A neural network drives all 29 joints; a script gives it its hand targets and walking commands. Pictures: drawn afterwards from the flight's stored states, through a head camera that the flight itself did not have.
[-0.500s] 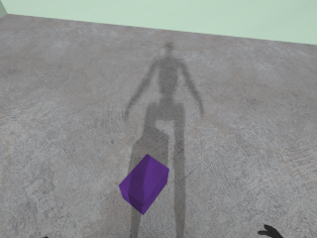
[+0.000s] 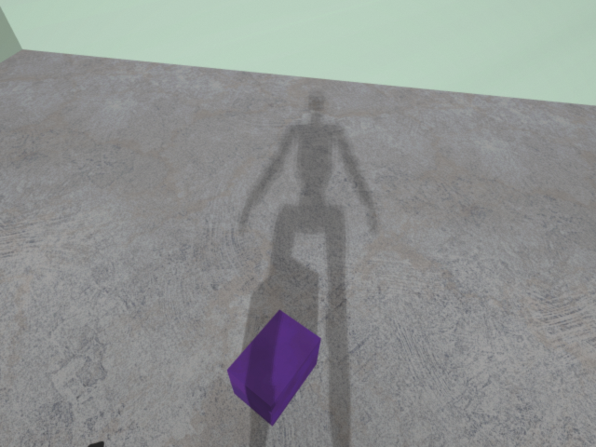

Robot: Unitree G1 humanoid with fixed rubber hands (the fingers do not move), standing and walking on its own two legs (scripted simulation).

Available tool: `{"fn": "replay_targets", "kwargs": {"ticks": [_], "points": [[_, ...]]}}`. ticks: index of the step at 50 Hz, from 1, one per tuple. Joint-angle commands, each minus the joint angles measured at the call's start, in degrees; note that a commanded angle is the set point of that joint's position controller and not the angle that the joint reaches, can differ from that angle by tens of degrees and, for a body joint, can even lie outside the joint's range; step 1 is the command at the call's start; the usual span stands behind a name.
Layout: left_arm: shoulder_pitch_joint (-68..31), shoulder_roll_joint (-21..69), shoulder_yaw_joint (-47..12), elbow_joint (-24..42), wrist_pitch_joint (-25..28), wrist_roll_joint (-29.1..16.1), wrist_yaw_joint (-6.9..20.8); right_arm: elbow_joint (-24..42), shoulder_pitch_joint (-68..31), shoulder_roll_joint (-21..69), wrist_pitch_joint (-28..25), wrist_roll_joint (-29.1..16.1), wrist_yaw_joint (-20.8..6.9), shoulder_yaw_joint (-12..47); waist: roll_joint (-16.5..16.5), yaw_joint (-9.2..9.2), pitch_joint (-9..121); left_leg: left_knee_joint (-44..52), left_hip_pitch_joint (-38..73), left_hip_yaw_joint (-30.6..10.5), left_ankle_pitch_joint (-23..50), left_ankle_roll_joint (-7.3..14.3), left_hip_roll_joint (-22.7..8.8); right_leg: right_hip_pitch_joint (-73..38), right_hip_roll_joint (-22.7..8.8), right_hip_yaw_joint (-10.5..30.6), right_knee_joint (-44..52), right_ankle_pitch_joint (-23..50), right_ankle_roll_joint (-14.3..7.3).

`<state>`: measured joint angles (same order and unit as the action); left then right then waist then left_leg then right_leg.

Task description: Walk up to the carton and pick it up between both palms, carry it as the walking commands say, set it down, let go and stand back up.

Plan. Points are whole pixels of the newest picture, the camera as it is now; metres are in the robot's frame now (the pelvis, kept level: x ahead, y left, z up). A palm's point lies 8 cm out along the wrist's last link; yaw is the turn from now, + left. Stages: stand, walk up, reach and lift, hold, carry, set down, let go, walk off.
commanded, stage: walk up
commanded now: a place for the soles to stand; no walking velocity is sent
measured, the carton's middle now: (276, 366) +0.50 +0.04 -0.68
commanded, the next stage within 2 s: none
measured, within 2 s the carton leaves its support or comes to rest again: neither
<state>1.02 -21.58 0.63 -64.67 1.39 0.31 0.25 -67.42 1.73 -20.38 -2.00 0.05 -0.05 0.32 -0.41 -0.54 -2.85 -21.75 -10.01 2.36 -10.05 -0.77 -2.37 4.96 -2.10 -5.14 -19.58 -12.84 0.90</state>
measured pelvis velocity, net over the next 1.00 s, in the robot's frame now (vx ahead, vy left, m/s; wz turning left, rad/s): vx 0.10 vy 0.29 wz -0.39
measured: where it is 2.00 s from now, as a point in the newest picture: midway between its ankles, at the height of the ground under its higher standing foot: outside the picture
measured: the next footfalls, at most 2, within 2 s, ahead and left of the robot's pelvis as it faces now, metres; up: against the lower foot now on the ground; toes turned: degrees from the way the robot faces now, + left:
left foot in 0.46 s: +0.17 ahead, +0.23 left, +0.00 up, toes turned -9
right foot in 0.66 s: +0.10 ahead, +0.01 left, +0.00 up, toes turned -20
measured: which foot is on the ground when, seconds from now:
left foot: down 0.00-0.18, up 0.20-0.44, down 0.46-0.66, up 0.68-0.94, down 0.96-1.00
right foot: down 0.00-0.48, up 0.50-0.64, down 0.66-0.96, up 0.98-1.00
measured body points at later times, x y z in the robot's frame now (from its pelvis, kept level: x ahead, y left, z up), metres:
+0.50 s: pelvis +0.03 +0.11 -0.05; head +0.08 +0.08 +0.39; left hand +0.11 +0.50 -0.11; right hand +0.17 -0.26 -0.12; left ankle +0.13 +0.24 -0.75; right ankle -0.02 -0.11 -0.73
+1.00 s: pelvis +0.10 +0.29 -0.09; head +0.12 +0.24 +0.36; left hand +0.33 +0.63 -0.12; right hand +0.13 -0.11 -0.17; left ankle +0.20 +0.40 -0.75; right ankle +0.07 +0.05 -0.74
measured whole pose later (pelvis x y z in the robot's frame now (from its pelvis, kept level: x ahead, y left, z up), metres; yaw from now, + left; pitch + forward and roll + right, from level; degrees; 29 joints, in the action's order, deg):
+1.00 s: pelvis +0.10 +0.29 -0.09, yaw -22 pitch -1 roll +0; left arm 17.8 -33.5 4.6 -44.1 4.7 2.3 -8.5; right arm -37.5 6.6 -30.6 4.8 3.4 -5.7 -7.9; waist 4.2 0.6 -6.5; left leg -64.1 -33.5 1.3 -29.3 -1.7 -4.9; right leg 34.9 -6.8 11.1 -64.0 -31.0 -1.7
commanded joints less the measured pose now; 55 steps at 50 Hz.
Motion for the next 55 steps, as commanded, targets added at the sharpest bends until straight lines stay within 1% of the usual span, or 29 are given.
{"fn": "replay_targets", "kwargs": {"ticks": [1,8,9,10,11,12,15,16,21,23,24,25,26,28,30,32,33,34,35,36,41,43,46,48,49,50,51,53,55], "points": [[-2.8,-10.8,2.4,3.0,0.5,0.1,-0.4,2.4,-3.4,-12.5,-0.7,0.3,0.4,-2.1,2.6,0.49,6.1,4.6,2.8,-5.0,10.4,2.1,-6.2,-0.4,-6.4,5.1,4.5,6.7,-1.8],[-3.1,-10.1,2.2,3.5,0.5,0.2,-0.6,3.0,-2.6,-11.3,-0.7,0.3,0.5,-2.0,0.0,0.23,7.2,5.2,3.0,-6.0,12.6,2.1,-6.6,-2.6,-6.4,4.7,5.1,9.0,-1.5],[15.5,-20.5,5.6,4.4,1.8,0.2,-3.2,15.5,-7.9,-19.8,2.1,5.0,-2.7,-7.7,6.9,3.09,1.6,-9.6,-5.4,2.4,-8.5,2.8,-0.6,-2.2,-11.2,15.7,3.7,2.7,-7.2],[19.5,-24.1,7.9,5.0,2.4,1.0,-4.5,18.9,-7.2,-16.6,4.0,5.1,-4.3,-7.0,0.0,4.12,1.3,-21.7,-23.3,-1.5,-18.8,2.2,0.1,-9.5,-20.3,29.1,5.2,-1.2,-12.8],[19.4,-25.5,9.2,7.1,3.0,1.3,-5.4,20.6,-6.0,-14.5,5.2,5.1,-5.3,-6.9,-3.8,3.49,1.2,-30.3,-33.2,-8.4,-19.8,1.9,-2.2,-13.7,-25.2,33.6,4.7,-2.5,-17.0],[16.1,-24.2,9.0,9.5,3.6,1.2,-6.2,21.9,-4.3,-13.3,5.8,5.1,-5.9,-7.1,-2.2,1.37,-0.1,-34.0,-34.3,-11.6,-15.4,0.9,-4.7,-11.1,-25.0,30.5,1.6,4.2,-17.1],[15.8,-20.8,8.2,14.4,5.1,1.5,-7.1,26.6,-4.0,-14.2,5.9,4.7,-6.6,-8.6,0.2,0.3,2.6,-34.2,-28.1,-9.6,-13.1,-0.4,-5.0,-3.0,-19.2,23.4,-2.5,18.6,-14.1],[15.9,-21.7,8.2,15.2,5.3,1.7,-7.0,28.0,-4.7,-13.4,6.1,4.9,-7.2,-8.7,-3.1,-0.16,2.1,-34.6,-26.4,-8.6,-14.2,-0.1,-3.7,0.2,-18.3,21.7,-3.9,20.2,-14.2],[16.3,-25.4,8.6,18.9,4.8,2.7,-7.2,32.5,-2.4,-16.3,6.1,4.1,-8.2,-10.5,-10.8,-0.22,4.2,-27.1,-13.3,-4.3,-13.8,1.7,-1.5,16.2,-13.3,19.2,-10.6,8.1,-13.3],[16.8,-22.2,6.9,20.5,4.6,2.7,-7.7,30.5,6.0,-18.5,5.4,4.8,-7.7,-11.9,-4.3,-4.62,6.1,-17.5,-0.3,-2.6,-10.4,4.9,1.3,27.5,-7.5,12.8,-21.6,1.1,-10.2],[19.3,-16.5,5.0,20.4,4.4,2.3,-7.9,29.3,12.4,-22.3,5.1,5.8,-6.9,-12.9,14.2,-7.85,6.9,-3.8,4.8,-15.5,-20.3,9.1,-5.9,34.7,1.0,6.5,-37.7,-8.6,-6.4],[20.3,-15.8,5.2,20.4,4.1,2.5,-8.4,31.5,10.0,-26.5,5.0,5.2,-6.2,-13.5,20.9,-7.87,9.0,5.2,2.5,-32.6,-27.6,15.6,-20.3,40.4,2.7,1.9,-47.0,-27.4,-3.5],[19.6,-18.9,5.6,18.9,3.8,1.3,-8.6,32.0,7.8,-24.2,5.3,4.8,-6.3,-13.0,14.2,-7.25,6.0,5.3,-4.3,-32.1,-29.7,17.6,-18.2,37.0,-0.1,5.6,-51.9,-24.7,-4.0],[23.1,-20.9,6.7,16.5,4.1,0.6,-8.0,33.3,4.4,-21.4,5.7,4.7,-5.1,-11.5,11.9,-3.64,2.2,0.4,-8.2,-25.0,-27.2,17.4,-16.2,35.6,-2.1,3.4,-50.8,-20.9,-2.8],[28.6,-21.7,7.3,14.7,4.8,0.4,-7.1,34.3,3.4,-20.0,5.8,5.3,-4.5,-11.3,13.7,-2.46,4.2,-5.1,-11.6,-17.1,-18.5,15.0,-13.4,25.7,-2.8,2.1,-40.2,-18.7,-2.5],[34.7,-19.5,7.5,13.4,5.4,-0.1,-7.3,36.2,-1.4,-18.7,6.6,5.0,-4.6,-10.8,13.4,2.44,3.7,-14.4,-21.1,-9.6,-8.3,13.4,-11.5,10.3,-1.5,1.2,-22.3,-11.1,-3.4],[37.9,-20.1,8.3,12.8,5.7,0.4,-7.7,36.3,-0.1,-16.4,7.0,4.2,-4.7,-9.9,6.7,5.22,6.8,-26.0,-27.7,-4.7,-9.5,10.6,-8.5,-1.0,-2.5,5.6,-14.2,-8.7,-3.6],[38.1,-27.5,10.4,15.1,6.0,2.0,-8.5,37.9,1.0,-11.7,6.7,3.0,-4.7,-8.3,-13.7,8.26,6.4,-42.6,-40.9,1.0,-16.4,4.2,-0.7,-5.4,-16.7,33.0,-3.6,-13.7,-9.8],[32.7,-31.8,11.2,18.5,5.9,2.4,-9.1,39.3,0.0,-14.3,7.4,4.0,-4.1,-8.6,-8.0,5.59,6.4,-49.9,-40.4,-8.8,-24.9,1.1,-2.3,3.5,-27.7,49.5,-0.9,-9.0,-18.3],[28.3,-30.1,11.1,19.9,5.8,1.8,-9.3,37.2,1.1,-17.9,7.1,3.4,-4.0,-9.6,-1.8,3.31,4.8,-53.9,-40.5,-11.7,-22.5,0.4,-5.1,3.3,-26.1,43.8,-5.7,-1.0,-20.5],[22.4,-26.3,9.1,22.6,5.5,1.8,-9.6,35.9,3.4,-18.7,6.6,3.3,-4.7,-10.1,-7.0,1.66,3.3,-52.1,-30.9,-7.5,-19.0,1.1,-7.3,15.4,-16.3,24.2,-18.5,19.3,-16.3],[23.3,-27.4,9.6,22.5,5.0,2.0,-9.0,35.8,3.1,-17.5,6.8,3.0,-5.4,-9.8,-11.2,2.45,2.8,-46.5,-28.6,-4.0,-22.2,1.1,-5.1,19.0,-14.1,23.9,-18.6,12.9,-16.3],[20.4,-30.0,9.7,23.6,4.5,2.2,-9.0,34.7,5.6,-18.4,6.6,2.6,-5.8,-10.6,-11.4,0.96,6.0,-38.8,-22.9,-0.2,-18.6,1.8,-2.3,22.4,-13.4,25.8,-19.3,1.2,-16.0],[18.7,-26.7,8.2,24.4,4.1,2.1,-9.3,32.0,12.5,-20.6,6.1,3.6,-5.6,-11.7,-3.2,-3.49,8.1,-29.0,-11.2,-1.4,-18.1,4.0,-0.7,32.7,-7.4,20.1,-30.0,-9.9,-11.7],[14.1,-22.4,6.7,25.4,3.9,1.7,-9.4,31.3,13.9,-25.5,6.4,3.5,-5.4,-12.2,16.8,-7.47,5.6,-6.1,-10.2,-22.1,-32.5,8.4,-12.1,42.5,4.3,6.4,-45.9,-23.5,-6.2],[12.3,-20.3,6.6,25.3,4.0,1.5,-9.8,31.5,11.5,-27.7,6.1,4.0,-5.1,-13.3,18.5,-7.19,1.1,2.3,-13.6,-34.7,-35.8,13.9,-17.7,45.4,4.0,5.2,-56.1,-23.4,-3.1],[13.7,-20.8,6.3,22.7,3.9,0.7,-9.8,32.8,7.8,-26.7,5.8,4.4,-4.5,-12.9,12.8,-5.92,-0.7,2.4,-14.0,-35.2,-34.0,16.0,-19.3,46.2,2.3,7.4,-59.0,-21.4,-2.7],[17.6,-22.3,7.2,18.8,4.5,-0.1,-8.3,32.3,3.6,-23.8,5.3,3.5,-3.3,-11.4,10.4,-1.99,-0.2,-3.9,-17.6,-29.3,-26.8,18.4,-19.2,39.6,-0.2,5.5,-58.5,-20.8,-2.0],[19.5,-20.7,7.0,17.2,4.6,0.1,-6.5,30.4,3.8,-21.6,4.4,2.8,-2.4,-10.4,12.6,-1.54,1.4,-6.9,-16.2,-22.1,-20.9,15.9,-17.9,32.5,0.3,5.7,-51.5,-22.4,-2.5]]}}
